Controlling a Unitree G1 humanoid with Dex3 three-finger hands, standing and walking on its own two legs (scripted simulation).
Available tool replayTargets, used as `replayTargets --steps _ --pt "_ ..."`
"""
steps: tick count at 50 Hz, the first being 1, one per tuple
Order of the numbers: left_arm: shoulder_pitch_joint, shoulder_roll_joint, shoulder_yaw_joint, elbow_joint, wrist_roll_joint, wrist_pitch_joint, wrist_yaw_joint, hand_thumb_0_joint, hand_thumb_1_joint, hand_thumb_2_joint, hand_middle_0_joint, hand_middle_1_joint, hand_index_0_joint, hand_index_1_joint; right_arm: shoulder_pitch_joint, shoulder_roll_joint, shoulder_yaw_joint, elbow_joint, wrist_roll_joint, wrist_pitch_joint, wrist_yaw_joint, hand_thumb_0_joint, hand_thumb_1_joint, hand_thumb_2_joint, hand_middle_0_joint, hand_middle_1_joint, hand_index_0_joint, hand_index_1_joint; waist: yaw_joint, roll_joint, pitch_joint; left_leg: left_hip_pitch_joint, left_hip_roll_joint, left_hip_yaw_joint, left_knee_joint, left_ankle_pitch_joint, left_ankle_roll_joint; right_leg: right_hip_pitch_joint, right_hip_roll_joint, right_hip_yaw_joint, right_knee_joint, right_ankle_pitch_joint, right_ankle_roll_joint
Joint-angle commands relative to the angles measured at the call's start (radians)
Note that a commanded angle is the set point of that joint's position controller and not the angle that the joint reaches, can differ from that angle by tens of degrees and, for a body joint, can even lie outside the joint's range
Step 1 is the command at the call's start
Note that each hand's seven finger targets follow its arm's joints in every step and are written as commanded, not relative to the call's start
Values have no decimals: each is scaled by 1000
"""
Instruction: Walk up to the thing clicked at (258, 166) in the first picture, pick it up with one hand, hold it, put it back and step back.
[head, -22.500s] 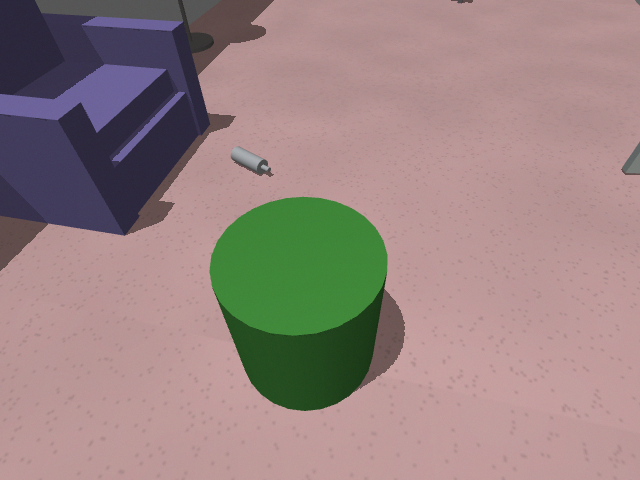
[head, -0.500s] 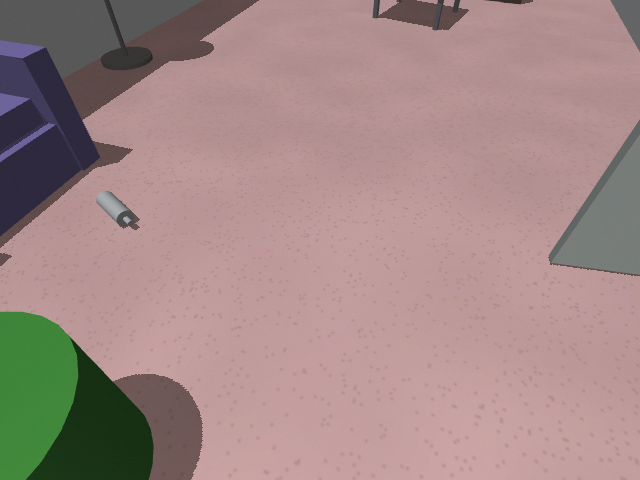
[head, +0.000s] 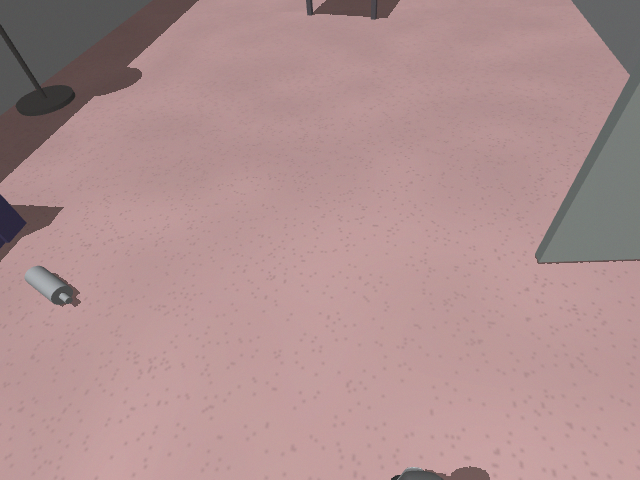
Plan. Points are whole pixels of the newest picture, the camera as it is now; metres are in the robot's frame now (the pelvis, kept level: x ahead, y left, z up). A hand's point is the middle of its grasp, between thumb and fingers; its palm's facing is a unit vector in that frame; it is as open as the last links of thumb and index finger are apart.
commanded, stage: walk up
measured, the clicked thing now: (51, 287) +0.98 +1.11 -0.72
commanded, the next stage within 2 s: none
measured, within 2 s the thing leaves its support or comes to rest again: neither
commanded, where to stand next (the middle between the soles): +0.87 -0.01 m, yaw +1 degrees
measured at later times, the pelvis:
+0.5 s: pelvis +0.26 +0.00 +0.00, yaw +1 degrees
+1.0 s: pelvis +0.47 -0.05 +0.00, yaw +0 degrees
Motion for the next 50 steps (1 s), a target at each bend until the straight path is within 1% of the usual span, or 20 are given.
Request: replayTargets --steps 1,2,3,6,8,14,19,23,24,25,26,30,34,41,45,46,47,48,49,50 --pt "256 277 104 -20 8 -50 51 0 900 900 -200 -300 -200 -300 9 -178 -36 -113 6 -17 -27 0 -900 -900 200 300 200 300 179 -237 -208 -433 44 -2 552 396 119 638 -20 115 -115 -260 -67" --pt "285 352 112 -37 -2 -55 62 0 900 900 -200 -300 -200 -300 27 -141 -20 -143 19 -17 -26 0 -900 -900 200 300 200 300 165 -366 -213 -673 -95 -31 730 -34 75 737 -290 625 -291 -335 -178" --pt "217 362 112 -56 -19 -53 64 0 900 900 -200 -300 -200 -300 -20 -244 -44 -124 11 -8 -38 0 -900 -900 200 300 200 300 163 -262 -164 -696 -20 -127 810 -77 74 652 -347 726 -320 -336 -253" --pt "107 257 80 -99 -34 -58 80 0 900 900 -200 -300 -200 -300 -58 -218 -40 -91 29 -12 -31 0 -900 -900 200 300 200 300 100 -109 -52 -647 39 -208 807 78 94 442 -222 338 -265 35 -207" --pt "90 219 67 -100 -31 -65 80 0 900 900 -200 -300 -200 -300 -25 -190 -34 -86 24 0 -20 0 -900 -900 200 300 200 300 66 -136 -1 -571 49 -192 696 143 86 298 -154 215 -292 69 -164" --pt "62 235 65 -158 -12 -89 73 0 900 900 -200 -300 -200 -300 -135 -177 -46 -128 -1 14 17 0 -900 -900 200 300 200 300 59 -107 62 -593 72 -132 386 248 23 218 -146 99 -383 -97 -196" --pt "119 243 65 -151 -8 -79 68 0 900 900 -200 -300 -200 -300 -230 -164 -51 -156 -5 -7 30 0 -900 -900 200 300 200 300 99 -94 16 -456 40 -70 151 356 56 293 -139 59 -274 54 -147" --pt "143 213 43 -164 -13 -65 76 0 900 900 -200 -300 -200 -300 -43 -227 -81 -100 -21 -16 11 0 -900 -900 200 300 200 300 -5 62 -95 -114 -29 -32 80 248 116 201 -66 -13 80 184 -110" --pt "182 153 19 -170 -20 -62 80 0 900 900 -200 -300 -200 -300 76 -286 -102 -81 -41 -20 -1 0 -900 -900 200 300 200 300 -60 215 -163 41 102 -230 15 94 173 51 -7 -44 355 88 -71" --pt "230 88 6 -178 -32 -57 81 0 900 900 -200 -300 -200 -300 97 -356 -116 -109 -42 -25 -13 0 -900 -900 200 300 200 300 -46 362 -207 202 357 -697 -66 31 258 -204 152 -14 567 -409 -19" --pt "202 221 34 -154 -31 -45 99 0 900 900 -200 -300 -200 -300 85 -367 -123 -116 -1 -22 -15 0 -900 -900 200 300 200 300 -62 212 -218 190 417 -820 -122 41 352 -225 100 84 639 -431 -40" --pt "171 191 24 -123 -37 -53 87 0 900 900 -200 -300 -200 -300 -39 -247 -66 -148 24 -27 -32 0 -900 -900 200 300 200 300 11 93 -30 -128 260 -327 -114 555 243 -116 33 151 583 -247 -24" --pt "186 164 26 -120 -31 -33 60 0 900 900 -200 -300 -200 -300 -84 -239 -59 -174 18 -35 -30 0 -900 -900 200 300 200 300 44 158 9 -241 207 -184 -154 452 245 -49 5 73 401 -169 22" --pt "55 154 46 -142 -10 -43 32 0 900 900 -200 -300 -200 -300 -91 -275 -68 -191 9 -32 -14 0 -900 -900 200 300 200 300 25 166 39 -342 193 -159 -157 160 240 93 9 -15 71 -17 18" --pt "237 214 82 -74 -4 -65 54 0 900 900 -200 -300 -200 -300 -85 -208 -44 -203 8 -16 -16 0 -900 -900 200 300 200 300 132 -57 -87 -451 126 -101 230 193 174 455 52 -9 -37 -89 -11" --pt "323 275 104 -66 3 -75 68 0 900 900 -200 -300 -200 -300 -27 -145 -21 -202 11 -17 -15 0 -900 -900 200 300 200 300 165 -270 -134 -534 22 -17 522 130 132 532 -79 192 -182 -308 -41" --pt "309 332 105 -99 0 -85 80 0 900 900 -200 -300 -200 -300 15 -122 -8 -201 13 -8 -15 0 -900 -900 200 300 200 300 134 -319 -93 -701 -82 -88 700 -60 82 546 -293 602 -321 -343 -104" --pt "271 341 101 -109 -14 -79 80 0 900 900 -200 -300 -200 -300 -22 -233 -35 -186 10 0 -27 0 -900 -900 200 300 200 300 138 -205 -76 -732 -46 -136 774 -70 78 526 -353 698 -341 -302 -205" --pt "227 324 95 -125 -23 -76 83 0 900 900 -200 -300 -200 -300 -41 -247 -39 -172 9 2 -34 0 -900 -900 200 300 200 300 124 -165 -36 -737 1 -178 791 -37 76 450 -347 658 -333 -249 -230" --pt "190 292 86 -129 -31 -77 88 0 900 900 -200 -300 -200 -300 -57 -234 -39 -151 20 6 -34 0 -900 -900 200 300 200 300 107 -119 14 -707 20 -244 778 27 75 363 -292 515 -334 -172 -182"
